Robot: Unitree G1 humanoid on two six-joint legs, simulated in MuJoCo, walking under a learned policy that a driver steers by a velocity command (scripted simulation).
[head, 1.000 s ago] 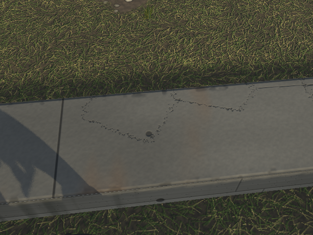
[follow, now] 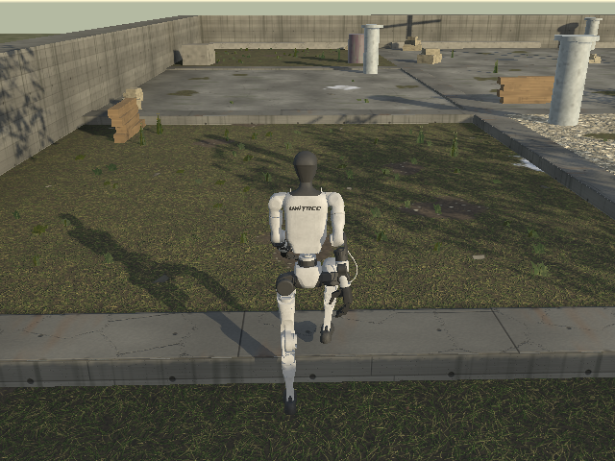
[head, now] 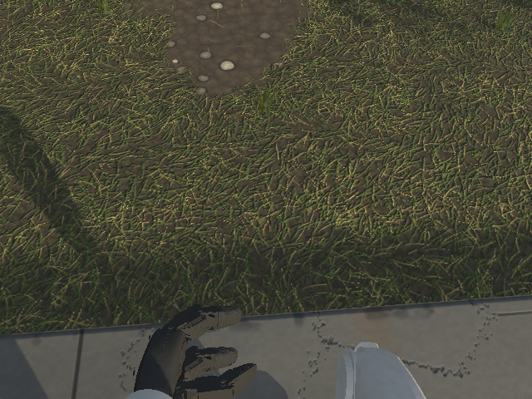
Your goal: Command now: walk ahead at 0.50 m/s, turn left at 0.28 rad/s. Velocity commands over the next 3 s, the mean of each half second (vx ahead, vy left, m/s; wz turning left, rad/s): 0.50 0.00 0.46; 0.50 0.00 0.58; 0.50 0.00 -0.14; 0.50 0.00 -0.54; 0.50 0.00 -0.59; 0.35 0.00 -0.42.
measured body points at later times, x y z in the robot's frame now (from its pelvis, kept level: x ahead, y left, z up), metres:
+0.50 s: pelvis +0.29 -0.01 +0.16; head +0.32 -0.01 +0.60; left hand +0.23 +0.24 +0.02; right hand +0.53 -0.18 +0.05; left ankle +0.43 +0.10 -0.54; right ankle +0.19 -0.11 -0.58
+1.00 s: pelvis +0.55 +0.08 +0.15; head +0.55 +0.11 +0.60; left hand +0.60 +0.40 +0.06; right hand +0.66 -0.18 +0.04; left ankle +0.41 +0.07 -0.58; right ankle +0.80 +0.02 -0.52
